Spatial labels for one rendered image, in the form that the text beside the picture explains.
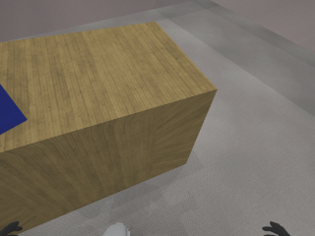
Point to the robot left thigh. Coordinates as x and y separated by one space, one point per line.
116 230

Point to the carton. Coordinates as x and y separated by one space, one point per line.
10 114

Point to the robot left hand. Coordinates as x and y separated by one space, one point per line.
11 228

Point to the pedestal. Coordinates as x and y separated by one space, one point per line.
107 109

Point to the robot right hand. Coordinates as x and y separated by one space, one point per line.
276 228

